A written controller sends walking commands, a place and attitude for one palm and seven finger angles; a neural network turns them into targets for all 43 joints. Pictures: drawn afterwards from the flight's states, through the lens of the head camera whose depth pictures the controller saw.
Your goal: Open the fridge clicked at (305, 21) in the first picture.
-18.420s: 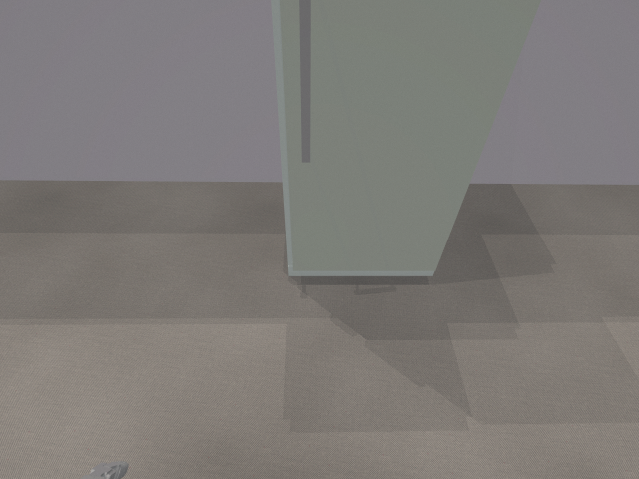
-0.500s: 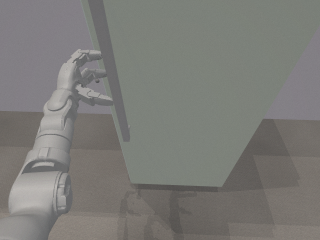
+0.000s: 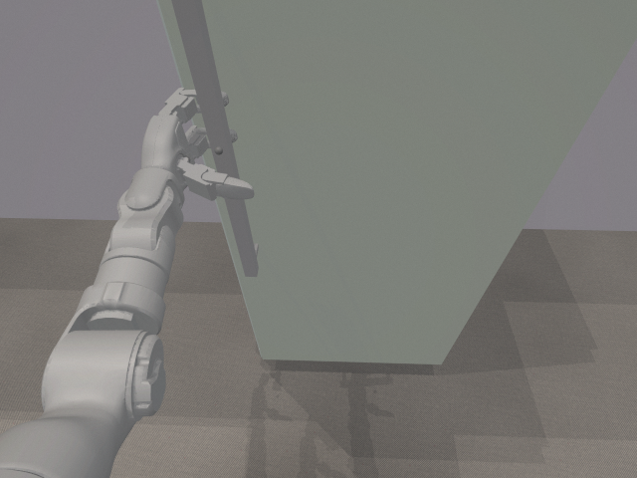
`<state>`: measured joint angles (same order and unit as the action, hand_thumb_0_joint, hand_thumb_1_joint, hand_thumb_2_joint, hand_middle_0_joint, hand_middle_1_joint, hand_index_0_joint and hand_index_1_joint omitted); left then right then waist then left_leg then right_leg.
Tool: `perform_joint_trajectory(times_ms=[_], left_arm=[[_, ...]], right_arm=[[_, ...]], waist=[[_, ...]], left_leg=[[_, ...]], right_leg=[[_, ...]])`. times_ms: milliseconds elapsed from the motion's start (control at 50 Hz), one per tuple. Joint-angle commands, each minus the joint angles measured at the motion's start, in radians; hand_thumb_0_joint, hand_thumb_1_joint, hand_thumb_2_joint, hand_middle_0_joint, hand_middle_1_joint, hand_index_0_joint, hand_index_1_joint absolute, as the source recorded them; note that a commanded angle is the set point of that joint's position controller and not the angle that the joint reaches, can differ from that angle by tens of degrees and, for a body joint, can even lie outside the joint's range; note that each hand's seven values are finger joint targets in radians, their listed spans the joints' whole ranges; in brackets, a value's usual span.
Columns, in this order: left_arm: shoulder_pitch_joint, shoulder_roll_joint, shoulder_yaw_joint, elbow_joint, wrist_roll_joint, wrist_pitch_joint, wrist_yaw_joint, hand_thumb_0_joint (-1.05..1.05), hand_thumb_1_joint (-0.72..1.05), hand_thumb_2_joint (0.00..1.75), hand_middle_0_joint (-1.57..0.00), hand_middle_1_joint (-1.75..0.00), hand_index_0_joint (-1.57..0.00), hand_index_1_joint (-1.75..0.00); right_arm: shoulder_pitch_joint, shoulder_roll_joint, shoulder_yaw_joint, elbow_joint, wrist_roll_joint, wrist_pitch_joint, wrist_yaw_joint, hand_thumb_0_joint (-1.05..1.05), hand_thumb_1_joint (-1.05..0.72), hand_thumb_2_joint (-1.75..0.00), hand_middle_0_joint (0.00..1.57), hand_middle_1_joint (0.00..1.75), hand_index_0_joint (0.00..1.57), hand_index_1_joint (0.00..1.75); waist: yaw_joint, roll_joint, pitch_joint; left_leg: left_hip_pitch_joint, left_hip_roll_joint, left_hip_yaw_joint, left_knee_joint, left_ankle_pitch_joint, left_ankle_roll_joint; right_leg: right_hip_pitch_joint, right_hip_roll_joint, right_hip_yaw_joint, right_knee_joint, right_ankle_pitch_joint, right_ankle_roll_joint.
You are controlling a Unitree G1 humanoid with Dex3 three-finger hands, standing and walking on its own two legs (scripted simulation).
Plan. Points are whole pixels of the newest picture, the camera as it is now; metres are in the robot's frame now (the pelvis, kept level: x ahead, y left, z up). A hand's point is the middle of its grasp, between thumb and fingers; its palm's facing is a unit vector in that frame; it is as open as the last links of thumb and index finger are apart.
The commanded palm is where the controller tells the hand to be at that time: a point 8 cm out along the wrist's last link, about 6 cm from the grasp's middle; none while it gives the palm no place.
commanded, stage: slide the fingers in behind the handle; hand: left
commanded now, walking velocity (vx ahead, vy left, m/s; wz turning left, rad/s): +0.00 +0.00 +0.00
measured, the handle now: (231, 165) +0.52 +0.12 +0.12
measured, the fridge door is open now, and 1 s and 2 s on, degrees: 0 0 0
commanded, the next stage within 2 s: grip the handle and tug to test in 0.84 s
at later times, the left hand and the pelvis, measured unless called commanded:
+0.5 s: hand (231, 154) +0.45 +0.10 +0.18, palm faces -0.04 -1.00 +0.01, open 14.0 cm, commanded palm +0.44 +0.16 +0.18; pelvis +0.00 -0.01 +0.00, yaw +1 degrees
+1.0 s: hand (232, 150) +0.47 +0.10 +0.18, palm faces -0.06 -1.00 +0.01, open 14.0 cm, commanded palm +0.44 +0.16 +0.18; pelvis +0.01 -0.01 +0.00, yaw +0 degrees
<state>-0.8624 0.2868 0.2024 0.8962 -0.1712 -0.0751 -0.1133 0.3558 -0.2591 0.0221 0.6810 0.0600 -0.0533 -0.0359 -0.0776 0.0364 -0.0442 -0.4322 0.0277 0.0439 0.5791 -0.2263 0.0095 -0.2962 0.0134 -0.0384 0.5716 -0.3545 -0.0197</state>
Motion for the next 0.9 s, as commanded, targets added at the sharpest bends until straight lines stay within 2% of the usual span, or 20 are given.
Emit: perform_joint_trajectory(times_ms=[0, 40, 80, 120, 160, 200, 240, 340, 420, 440, 460, 520, 560, 620, 720, 740, 760, 780, 800, 880], left_arm=[[-0.518, 0.169, 0.017, -0.23, -0.001, -0.066, 0.002, 0.0, -0.5, 0.3, -0.3, -1.2, -0.3, -1.2], [-0.514, 0.208, 0.043, -0.19, 0.009, -0.046, 0.008, 0.0, -0.5, 0.3, -0.3, -1.2, -0.3, -1.2], [-0.516, 0.214, 0.052, -0.201, 0.011, -0.043, 0.015, 0.0, -0.5, 0.3, -0.3, -1.2, -0.3, -1.2], [-0.542, 0.203, 0.045, -0.242, 0.008, -0.05, 0.017, 0.0, -0.5, 0.3, -0.3, -1.2, -0.3, -1.2], [-0.506, 0.224, 0.069, -0.255, 0.0, -0.068, 0.017, 0.0, -0.5, 0.3, -0.3, -1.2, -0.3, -1.2], [-0.481, 0.208, 0.056, -0.291, -0.003, -0.077, 0.009, 0.0, -0.5, 0.3, -0.3, -1.2, -0.3, -1.2], [-0.462, 0.161, 0.015, -0.299, 0.001, -0.07, 0.003, 0.0, -0.5, 0.3, -0.3, -1.2, -0.3, -1.2], [-0.475, 0.124, -0.021, -0.236, -0.006, -0.012, 0.004, 0.0, -0.5, 0.3, -0.3, -1.2, -0.3, -1.2], [-0.535, 0.175, 0.03, -0.257, -0.005, -0.022, 0.03, 0.0, -0.5, 0.3, -0.3, -1.2, -0.3, -1.2], [-0.548, 0.139, -0.002, -0.25, -0.003, -0.026, 0.031, 0.0, -0.5, 0.3, -0.3, -1.2, -0.3, -1.2], [-0.553, 0.158, 0.013, -0.236, -0.002, -0.037, 0.037, 0.0, -0.5, 0.3, -0.3, -1.2, -0.3, -1.2], [-0.555, 0.146, -0.002, -0.217, 0.012, -0.056, 0.033, 0.0, -0.5, 0.3, -0.3, -1.2, -0.3, -1.2], [-0.55, 0.14, -0.009, -0.176, 0.011, -0.064, 0.028, 0.0, -0.5, 0.3, -0.3, -1.2, -0.3, -1.2], [-0.587, 0.164, 0.004, -0.191, 0.008, -0.069, 0.019, 0.0, -0.5, 0.3, -0.3, -1.2, -0.3, -1.2], [-0.553, 0.205, 0.05, -0.179, 0.003, -0.074, 0.014, 0.0, -0.5, 0.3, -0.3, -1.2, -0.3, -1.2], [-0.572, 0.18, 0.021, -0.193, 0.007, -0.076, 0.012, 0.0, -0.5, 0.3, -0.3, -1.2, -0.3, -1.2], [-0.559, 0.176, 0.026, -0.189, 0.003, -0.081, 0.015, 0.0, -0.5, 0.3, -0.3, -1.2, -0.3, -1.2], [-0.551, 0.19, 0.036, -0.212, 0.011, -0.087, 0.015, 0.0, -0.5, 0.3, -0.3, -1.2, -0.3, -1.2], [-0.538, 0.159, 0.013, -0.24, 0.005, -0.086, 0.013, 0.0, -0.5, 0.3, -0.3, -1.2, -0.3, -1.2], [-0.473, 0.143, 0.01, -0.251, 0.001, -0.071, 0.009, 0.0, -0.5, 0.3, -0.3, -1.2, -0.3, -1.2]], right_arm=[[-0.007, -0.146, -0.057, -0.108, 0.0, -0.042, -0.012, 0.0, -0.9, -0.9, 0.2, 0.3, 0.2, 0.3], [0.002, -0.15, -0.055, -0.102, 0.0, -0.037, -0.015, 0.0, -0.9, -0.9, 0.2, 0.3, 0.2, 0.3], [-0.004, -0.147, -0.055, -0.106, 0.001, -0.036, -0.017, 0.0, -0.9, -0.9, 0.2, 0.3, 0.2, 0.3], [-0.004, -0.143, -0.055, -0.108, -0.002, -0.041, -0.016, 0.0, -0.9, -0.9, 0.2, 0.3, 0.2, 0.3], [0.005, -0.145, -0.059, -0.108, -0.006, -0.043, -0.017, 0.0, -0.9, -0.9, 0.2, 0.3, 0.2, 0.3], [-0.005, -0.143, -0.059, -0.114, -0.003, -0.047, -0.013, 0.0, -0.9, -0.9, 0.2, 0.3, 0.2, 0.3], [-0.012, -0.139, -0.06, -0.115, 0.0, -0.046, -0.009, 0.0, -0.9, -0.9, 0.2, 0.3, 0.2, 0.3], [-0.02, -0.143, -0.059, -0.11, 0.007, -0.034, -0.011, 0.0, -0.9, -0.9, 0.2, 0.3, 0.2, 0.3], [-0.026, -0.14, -0.057, -0.108, 0.001, -0.032, -0.017, 0.0, -0.9, -0.9, 0.2, 0.3, 0.2, 0.3], [-0.03, -0.134, -0.051, -0.109, 0.001, -0.033, -0.016, 0.0, -0.9, -0.9, 0.2, 0.3, 0.2, 0.3], [-0.015, -0.138, -0.053, -0.102, -0.004, -0.031, -0.018, 0.0, -0.9, -0.9, 0.2, 0.3, 0.2, 0.3], [-0.026, -0.134, -0.051, -0.105, -0.003, -0.035, -0.013, 0.0, -0.9, -0.9, 0.2, 0.3, 0.2, 0.3], [-0.013, -0.137, -0.051, -0.101, -0.006, -0.033, -0.015, 0.0, -0.9, -0.9, 0.2, 0.3, 0.2, 0.3], [-0.019, -0.139, -0.051, -0.103, -0.003, -0.034, -0.014, 0.0, -0.9, -0.9, 0.2, 0.3, 0.2, 0.3], [-0.011, -0.141, -0.051, -0.108, -0.004, -0.031, -0.015, 0.0, -0.9, -0.9, 0.2, 0.3, 0.2, 0.3], [-0.013, -0.139, -0.051, -0.107, -0.003, -0.031, -0.015, 0.0, -0.9, -0.9, 0.2, 0.3, 0.2, 0.3], [-0.004, -0.138, -0.053, -0.108, -0.005, -0.031, -0.014, 0.0, -0.9, -0.9, 0.2, 0.3, 0.2, 0.3], [-0.007, -0.141, -0.056, -0.109, -0.003, -0.032, -0.011, 0.0, -0.9, -0.9, 0.2, 0.3, 0.2, 0.3], [-0.012, -0.137, -0.057, -0.114, -0.005, -0.034, -0.009, 0.0, -0.9, -0.9, 0.2, 0.3, 0.2, 0.3], [-0.008, -0.141, -0.063, -0.114, 0.0, -0.029, -0.006, 0.0, -0.9, -0.9, 0.2, 0.3, 0.2, 0.3]], waist=[[-0.001, -0.046, -0.326], [0.003, -0.062, -0.285], [0.011, -0.049, -0.293], [0.009, -0.013, -0.324], [0.017, -0.052, -0.358], [0.021, -0.047, -0.386], [0.016, -0.016, -0.365], [-0.007, -0.078, -0.241], [0.001, -0.067, -0.291], [-0.008, -0.063, -0.284], [-0.012, -0.097, -0.29], [-0.007, -0.037, -0.311], [-0.016, -0.08, -0.305], [-0.012, -0.039, -0.337], [0.004, -0.069, -0.346], [-0.008, -0.052, -0.346], [-0.004, -0.065, -0.34], [0.004, -0.046, -0.36], [0.006, -0.014, -0.377], [0.013, -0.051, -0.367]], left_leg=[[0.343, -0.023, -0.053, -0.018, 0.218, 0.037], [0.296, -0.026, -0.048, -0.028, 0.171, 0.04], [0.293, -0.03, -0.042, -0.032, 0.171, 0.042], [0.319, -0.032, -0.042, -0.028, 0.185, 0.04], [0.321, -0.032, -0.042, -0.026, 0.213, 0.043], [0.337, -0.033, -0.038, -0.027, 0.239, 0.042], [0.35, -0.033, -0.035, -0.023, 0.251, 0.039], [0.29, -0.035, -0.034, -0.036, 0.161, 0.046], [0.31, -0.038, -0.037, -0.032, 0.168, 0.048], [0.306, -0.04, -0.035, -0.033, 0.164, 0.048], [0.297, -0.041, -0.04, -0.03, 0.167, 0.05], [0.316, -0.041, -0.041, -0.025, 0.168, 0.044], [0.3, -0.042, -0.042, -0.021, 0.164, 0.047], [0.313, -0.041, -0.042, -0.017, 0.181, 0.045], [0.294, -0.042, -0.039, -0.014, 0.205, 0.046], [0.301, -0.041, -0.036, -0.013, 0.208, 0.046], [0.297, -0.043, -0.038, -0.01, 0.219, 0.048], [0.318, -0.037, -0.039, -0.011, 0.232, 0.043], [0.337, -0.039, -0.04, -0.01, 0.25, 0.042], [0.349, -0.032, -0.039, -0.008, 0.289, 0.041]], right_leg=[[-0.075, 0.028, 0.006, -0.091, 0.366, 0.007], [-0.071, 0.025, 0.01, -0.103, 0.334, 0.008], [-0.055, 0.023, 0.015, -0.105, 0.343, 0.009], [-0.05, 0.022, 0.016, -0.103, 0.357, 0.006], [-0.008, 0.022, 0.015, -0.1, 0.382, 0.006], [0.008, 0.025, 0.017, -0.092, 0.427, 0.007], [-0.015, 0.026, 0.014, -0.092, 0.436, 0.006], [-0.059, 0.024, 0.014, -0.124, 0.367, 0.015], [-0.044, 0.018, 0.023, -0.118, 0.366, 0.013], [-0.049, 0.017, 0.023, -0.117, 0.367, 0.016], [-0.034, 0.016, 0.018, -0.115, 0.366, 0.016], [-0.057, 0.016, 0.021, -0.104, 0.362, 0.012], [-0.046, 0.015, 0.018, -0.106, 0.359, 0.014], [-0.046, 0.014, 0.026, -0.097, 0.391, 0.012], [-0.015, 0.017, 0.024, -0.09, 0.43, 0.013], [-0.025, 0.017, 0.024, -0.09, 0.431, 0.014], [-0.015, 0.017, 0.02, -0.091, 0.432, 0.013], [-0.027, 0.02, 0.019, -0.084, 0.437, 0.011], [-0.022, 0.021, 0.017, -0.081, 0.449, 0.008], [-0.026, 0.028, 0.01, -0.08, 0.474, 0.009]])
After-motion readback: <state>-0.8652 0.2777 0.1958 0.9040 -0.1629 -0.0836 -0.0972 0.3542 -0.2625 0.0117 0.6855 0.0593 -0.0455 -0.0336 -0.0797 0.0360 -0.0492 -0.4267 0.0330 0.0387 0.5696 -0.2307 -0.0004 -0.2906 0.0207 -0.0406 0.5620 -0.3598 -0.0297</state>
